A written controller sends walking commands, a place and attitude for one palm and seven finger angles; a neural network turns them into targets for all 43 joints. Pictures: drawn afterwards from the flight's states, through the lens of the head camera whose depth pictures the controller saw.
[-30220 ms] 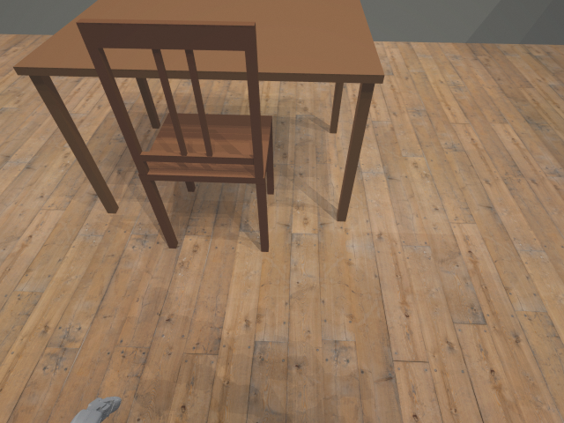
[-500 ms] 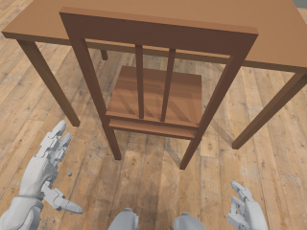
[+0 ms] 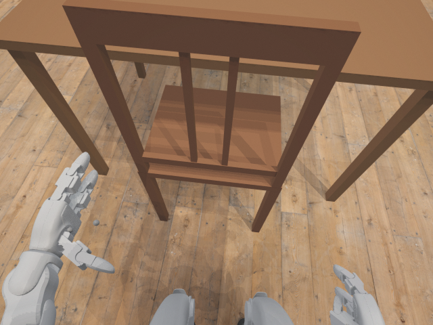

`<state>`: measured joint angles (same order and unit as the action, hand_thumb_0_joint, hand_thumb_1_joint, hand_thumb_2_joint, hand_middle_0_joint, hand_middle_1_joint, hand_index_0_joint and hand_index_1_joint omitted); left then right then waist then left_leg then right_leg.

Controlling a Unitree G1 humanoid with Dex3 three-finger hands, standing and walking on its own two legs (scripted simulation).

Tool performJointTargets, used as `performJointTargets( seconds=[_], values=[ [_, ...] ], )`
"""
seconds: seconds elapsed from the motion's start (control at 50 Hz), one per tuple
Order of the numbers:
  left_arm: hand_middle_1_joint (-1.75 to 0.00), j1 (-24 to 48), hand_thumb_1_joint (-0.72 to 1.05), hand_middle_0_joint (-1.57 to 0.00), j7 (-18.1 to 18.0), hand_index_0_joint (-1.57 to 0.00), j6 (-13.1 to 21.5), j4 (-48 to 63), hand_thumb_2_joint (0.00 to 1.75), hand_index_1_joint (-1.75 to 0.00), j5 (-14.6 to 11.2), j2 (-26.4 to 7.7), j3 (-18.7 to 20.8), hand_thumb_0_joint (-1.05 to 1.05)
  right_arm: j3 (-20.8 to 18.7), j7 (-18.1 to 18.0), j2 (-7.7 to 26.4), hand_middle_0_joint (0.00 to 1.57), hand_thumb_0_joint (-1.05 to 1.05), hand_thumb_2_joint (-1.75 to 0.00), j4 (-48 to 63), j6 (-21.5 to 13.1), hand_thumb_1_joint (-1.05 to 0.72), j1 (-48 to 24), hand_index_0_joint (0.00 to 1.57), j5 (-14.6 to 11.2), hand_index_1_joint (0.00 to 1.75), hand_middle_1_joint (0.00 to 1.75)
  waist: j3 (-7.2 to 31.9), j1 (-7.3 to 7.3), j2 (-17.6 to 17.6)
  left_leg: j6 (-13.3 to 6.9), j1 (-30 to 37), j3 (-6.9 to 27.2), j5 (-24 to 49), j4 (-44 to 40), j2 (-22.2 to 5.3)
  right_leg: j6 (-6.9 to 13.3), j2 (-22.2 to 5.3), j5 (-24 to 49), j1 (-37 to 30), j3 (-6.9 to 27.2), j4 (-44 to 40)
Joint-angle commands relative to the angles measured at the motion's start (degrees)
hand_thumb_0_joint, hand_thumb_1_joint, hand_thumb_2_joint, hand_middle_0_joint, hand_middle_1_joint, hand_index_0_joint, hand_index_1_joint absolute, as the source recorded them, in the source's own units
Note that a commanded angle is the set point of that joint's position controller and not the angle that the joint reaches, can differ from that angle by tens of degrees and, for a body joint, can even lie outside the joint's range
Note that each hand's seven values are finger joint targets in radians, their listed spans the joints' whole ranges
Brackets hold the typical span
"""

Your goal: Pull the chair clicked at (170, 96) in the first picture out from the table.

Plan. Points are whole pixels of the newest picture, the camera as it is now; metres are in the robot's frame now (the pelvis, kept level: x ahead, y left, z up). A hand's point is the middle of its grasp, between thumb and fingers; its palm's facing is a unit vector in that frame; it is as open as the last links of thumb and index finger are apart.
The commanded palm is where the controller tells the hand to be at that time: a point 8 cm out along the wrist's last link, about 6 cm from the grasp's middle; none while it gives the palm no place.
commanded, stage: aim the fingers beside a spindle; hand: left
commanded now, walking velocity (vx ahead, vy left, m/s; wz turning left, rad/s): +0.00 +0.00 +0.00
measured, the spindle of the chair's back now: (190, 118) +0.53 +0.08 +0.01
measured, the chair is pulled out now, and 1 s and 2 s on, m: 0.00 0.00 0.00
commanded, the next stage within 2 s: none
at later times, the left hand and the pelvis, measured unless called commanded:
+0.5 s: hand (98, 195) +0.34 +0.23 +0.02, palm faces -0.08 -0.99 -0.07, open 16.9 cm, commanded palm +0.33 +0.28 +0.01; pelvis -0.01 +0.00 -0.02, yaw -1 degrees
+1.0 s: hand (114, 179) +0.38 +0.22 -0.01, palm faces -0.13 -0.99 -0.06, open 16.9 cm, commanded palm +0.37 +0.27 +0.00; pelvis -0.01 +0.01 -0.03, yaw -1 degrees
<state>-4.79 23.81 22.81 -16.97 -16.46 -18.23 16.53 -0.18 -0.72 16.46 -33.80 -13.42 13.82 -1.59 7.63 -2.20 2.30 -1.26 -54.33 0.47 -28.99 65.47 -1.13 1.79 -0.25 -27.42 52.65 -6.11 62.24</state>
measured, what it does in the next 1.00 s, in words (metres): stands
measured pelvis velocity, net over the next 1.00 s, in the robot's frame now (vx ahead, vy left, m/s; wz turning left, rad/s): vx -0.01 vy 0.01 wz -0.02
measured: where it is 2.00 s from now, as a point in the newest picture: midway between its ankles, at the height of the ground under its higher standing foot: outside the picture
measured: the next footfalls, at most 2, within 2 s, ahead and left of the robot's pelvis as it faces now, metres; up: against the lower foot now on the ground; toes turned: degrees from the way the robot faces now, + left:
none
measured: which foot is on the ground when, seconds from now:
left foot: down 0.00-1.00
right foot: down 0.00-1.00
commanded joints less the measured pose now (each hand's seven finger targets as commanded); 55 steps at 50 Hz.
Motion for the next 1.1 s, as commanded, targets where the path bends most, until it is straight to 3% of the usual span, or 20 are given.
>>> performJointTargets(
  seconds=[0.0, 0.02, 0.1, 0.18, 0.26, 0.32, 0.36, 0.46, 0.58, 0.6, 0.66, 0.78, 0.8, 0.82, 0.86, 0.9, 0.92, 0.98, 1.02, 1.08],
  values=[
    [-0.08, 12.8, -0.5, -0.06, -0.7, -0.06, 5.7, 10.9, 0.3, -0.08, -1.0, -11.0, 4.5, 0.0, -3.1, -0.5, 8.5, 0.2, 0.0, -0.9, 6.8, -3.4, -0.9, 0.4, 0.2, 0.1, 0.3, 0.3, 15.8, -0.73, 1.3, -0.7, 10.3, 3.2, 14.1, -7.7, 1.6, -0.3, 1.2, 8.1, -7.5, 4.7, -8.4],
    [-0.08, 13.5, -0.5, -0.06, -0.9, -0.06, 6.0, 9.4, 0.3, -0.08, -1.0, -12.0, 5.6, 0.0, -3.1, -0.6, 8.7, 0.2, 0.0, -0.9, 6.4, -3.3, -0.9, 0.7, 0.2, 0.2, 0.3, 0.3, 15.9, -0.6, 0.2, -0.7, 9.3, 3.3, 13.4, -7.6, 1.5, -0.3, 1.2, 7.3, -7.6, 4.8, -8.1],
    [-0.08, 18.2, -0.5, -0.06, -0.8, -0.06, 6.5, 7.6, 0.3, -0.08, -0.3, -12.2, 5.2, 0.0, -3.1, -0.7, 9.0, 0.2, 0.0, -0.9, 5.8, -3.5, -0.9, 0.8, 0.2, 0.3, 0.3, 0.3, 18.5, -0.42, 3.1, -0.6, 10.6, 3.5, 13.5, -7.3, 1.5, -0.2, 1.0, 7.2, -6.3, 4.6, -6.9],
    [-0.08, 19.3, -0.5, -0.06, 0.0, -0.06, 4.3, 2.9, 0.3, -0.08, 0.1, -12.7, 5.4, 0.0, -3.1, -0.6, 9.3, 0.2, 0.0, -0.9, 5.9, -2.6, -0.9, 1.4, 0.2, 0.1, 0.3, 0.3, 19.2, -0.49, 1.4, -0.8, 9.6, 3.3, 14.5, -6.9, 1.4, -0.3, 1.0, 8.8, -6.5, 4.5, -6.5],
    [-0.08, 19.4, -0.5, -0.06, 0.6, -0.06, 3.4, 2.0, 0.3, -0.08, -0.2, -15.7, 8.4, 0.0, -3.0, -0.3, 9.3, 0.2, 0.0, -0.9, 6.8, -1.7, -0.9, 2.0, 0.2, 0.3, 0.3, 0.3, 21.7, 0.79, 2.0, -0.9, 8.3, 2.6, 16.6, -6.2, 1.7, -0.2, 1.1, 11.2, -9.3, 5.3, -6.2],
    [-0.08, 22.5, -0.5, -0.06, 0.7, -0.06, 3.9, 0.4, 0.3, -0.08, -0.7, -15.6, 8.7, 0.0, -2.8, -0.3, 9.1, 0.2, 0.0, -0.9, 6.5, -1.2, -0.9, 2.2, 0.2, 0.4, 0.3, 0.3, 20.8, 0.01, 0.0, -0.9, 6.9, 2.6, 16.1, -5.6, 1.6, -0.4, 1.2, 11.2, -8.4, 5.3, -5.8],
    [-0.08, 24.9, -0.5, -0.06, 1.0, -0.06, 4.7, -0.1, 0.3, -0.08, -0.7, -16.6, 9.4, 0.0, -2.8, -0.3, 9.3, 0.2, 0.0, -0.9, 6.3, -1.2, -0.9, 2.4, 0.2, 0.4, 0.3, 0.3, 20.8, -0.12, 1.1, -0.9, 6.5, 2.6, 15.5, -5.0, 1.5, -0.3, 1.4, 10.4, -7.6, 5.5, -5.6],
    [-0.08, 31.8, -0.5, -0.06, 2.4, -0.06, 5.0, -4.3, 0.3, -0.08, 0.2, -13.2, 4.6, 0.0, -2.9, -0.4, 9.9, 0.2, 0.0, -0.9, 5.3, -1.2, -0.9, 3.0, 0.2, 0.2, 0.3, 0.3, 19.1, -2.24, 3.0, -0.9, 7.6, 3.5, 13.1, -4.4, 1.3, -0.1, 1.5, 7.0, -1.0, 4.7, -4.8],
    [-0.08, 34.7, -0.5, -0.06, 2.3, -0.06, 4.8, -5.1, 0.3, -0.08, 0.8, -17.8, 8.0, 0.0, -3.2, -0.1, 10.5, 0.2, 0.0, -0.9, 4.9, -0.4, -0.9, 4.4, 0.2, 0.8, 0.3, 0.3, 25.4, -0.99, 3.0, -0.7, 9.6, 3.8, 17.9, -3.4, 1.4, -0.1, 1.3, 10.7, -2.8, 4.5, -3.4],
    [-0.08, 33.9, -0.5, -0.06, 1.9, -0.06, 4.9, -5.9, 0.3, -0.08, 0.8, -19.8, 10.4, 0.0, -3.3, -0.1, 10.7, 0.2, 0.0, -0.9, 4.8, -0.1, -0.9, 4.9, 0.2, 1.0, 0.3, 0.3, 26.0, -0.38, 2.5, -0.5, 9.4, 4.0, 19.1, -3.3, 1.3, 0.0, 1.4, 11.5, -3.3, 4.3, -2.9],
    [-0.08, 36.1, -0.5, -0.06, 1.1, -0.06, 5.4, -6.5, 0.3, -0.08, 1.4, -20.3, 10.6, 0.0, -3.1, 0.2, 10.5, 0.2, 0.0, -0.9, 5.1, 0.4, -0.9, 4.9, 0.2, 1.1, 0.3, 0.3, 25.8, -0.33, 4.6, -0.3, 9.9, 4.1, 20.1, -2.9, 1.2, 0.1, 1.6, 11.4, -1.6, 4.1, -2.1],
    [-0.08, 38.6, -0.5, -0.06, 1.5, -0.06, 4.9, -10.8, 0.3, -0.08, 2.2, -15.9, 6.3, 0.0, -3.1, 0.8, 10.7, 0.2, 0.0, -0.9, 4.6, 1.4, -0.9, 5.6, 0.2, 1.2, 0.3, 0.3, 24.1, -1.84, 4.5, 0.0, 10.4, 4.8, 19.2, -2.9, 0.8, 0.1, 1.7, 9.5, 2.7, 3.2, -1.8],
    [-0.08, 39.6, -0.5, -0.06, 1.5, -0.06, 4.9, -11.7, 0.3, -0.08, 2.3, -16.9, 6.9, 0.0, -3.3, 0.8, 11.2, 0.2, 0.0, -0.9, 4.2, 1.6, -0.9, 5.9, 0.2, 1.2, 0.3, 0.3, 24.1, -2.01, 3.3, 0.0, 10.0, 5.2, 18.6, -2.6, 0.7, 0.1, 1.8, 9.2, 2.9, 3.2, -1.6],
    [-0.08, 39.8, -0.5, -0.06, 1.8, -0.06, 4.7, -12.5, 0.3, -0.08, 2.4, -15.8, 5.9, 0.0, -3.3, 0.8, 11.1, 0.2, 0.0, -0.9, 4.3, 1.8, -0.9, 5.9, 0.2, 1.1, 0.3, 0.3, 23.7, -2.19, 3.7, 0.1, 9.9, 5.2, 18.2, -2.6, 0.7, 0.1, 1.7, 8.7, 3.7, 3.2, -1.7],
    [-0.08, 43.8, -0.5, -0.06, 2.0, -0.06, 4.8, -12.8, 0.3, -0.08, 2.6, -13.9, 3.5, 0.0, -3.3, 0.8, 11.2, 0.2, 0.0, -0.9, 4.1, 1.9, -0.9, 5.9, 0.2, 1.0, 0.3, 0.3, 23.3, -3.23, 3.6, -0.2, 10.0, 5.4, 17.0, -2.2, 0.7, 0.1, 1.7, 7.4, 5.9, 3.0, -1.4],
    [-0.08, 42.2, -0.5, -0.06, 1.4, -0.06, 5.1, -12.3, 0.3, -0.08, 2.5, -17.0, 6.7, 0.0, -3.5, 0.9, 11.5, 0.2, 0.0, -0.9, 4.1, 2.3, -0.9, 6.5, 0.2, 1.2, 0.3, 0.3, 25.4, -1.95, 3.9, 0.3, 11.1, 5.7, 18.6, -2.5, 0.7, 0.3, 1.7, 8.4, 4.5, 3.0, -1.3],
    [-0.08, 41.7, -0.5, -0.06, 1.1, -0.06, 5.4, -10.9, 0.3, -0.08, 2.7, -16.2, 5.9, 0.0, -3.6, 1.0, 11.3, 0.2, 0.0, -0.9, 4.5, 2.5, -0.9, 6.5, 0.2, 1.2, 0.3, 0.3, 27.3, -1.71, 4.5, 0.4, 12.3, 5.7, 20.0, -2.4, 0.8, 0.2, 1.6, 9.1, 4.1, 3.0, -1.1],
    [-0.08, 41.5, -0.5, -0.06, -0.6, -0.06, 6.4, -7.8, 0.3, -0.08, 2.7, -19.8, 9.4, 0.0, -3.5, 1.3, 11.1, 0.2, 0.0, -0.9, 4.9, 2.9, -0.9, 6.6, 0.2, 1.7, 0.3, 0.3, 29.7, -0.63, 5.1, 0.6, 13.1, 5.5, 22.5, -2.3, 1.0, 0.2, 1.7, 11.2, 1.6, 3.2, -1.0],
    [-0.08, 39.2, -0.5, -0.06, -1.6, -0.06, 6.8, -7.5, 0.3, -0.08, 3.0, -20.9, 10.9, 0.0, -3.3, 1.6, 10.7, 0.2, 0.0, -0.9, 5.1, 3.4, -0.9, 6.5, 0.2, 1.7, 0.3, 0.3, 29.4, 0.08, 4.7, 0.7, 12.8, 5.4, 23.6, -2.5, 0.9, 0.2, 1.8, 12.2, 0.3, 3.2, -0.7],
    [-0.08, 38.1, -0.5, -0.06, -1.9, -0.06, 6.5, -9.1, 0.3, -0.08, 3.2, -19.2, 9.9, 0.0, -3.0, 1.8, 10.3, 0.2, 0.0, -0.9, 5.4, 3.8, -0.9, 5.8, 0.2, 1.6, 0.3, 0.3, 26.7, -0.74, 3.1, 0.2, 9.9, 4.8, 20.7, -2.8, 1.1, 0.0, 1.9, 11.3, -0.2, 3.3, -1.2]
  ],
)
